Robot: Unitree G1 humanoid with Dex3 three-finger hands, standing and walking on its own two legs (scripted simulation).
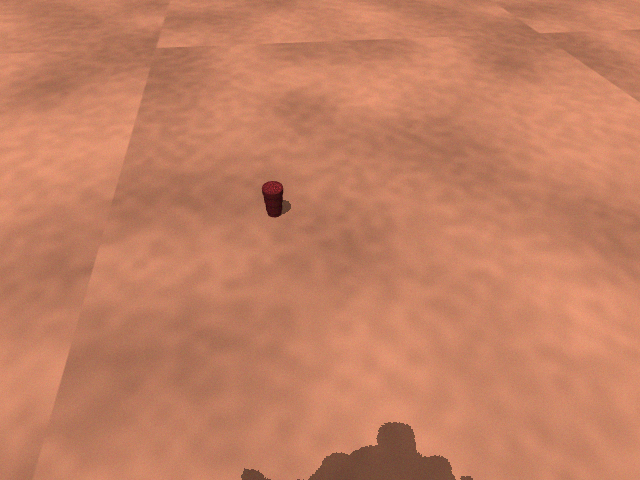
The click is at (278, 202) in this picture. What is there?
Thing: tapered cup
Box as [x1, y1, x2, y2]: [262, 181, 282, 216]
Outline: 269,181 262,186 262,193 264,196 264,201 266,204 266,210 270,216 277,216 281,212 282,185 276,181
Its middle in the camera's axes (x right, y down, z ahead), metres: -0.21 -0.18 +1.77
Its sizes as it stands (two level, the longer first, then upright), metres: 0.093 0.093 0.150
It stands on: the floor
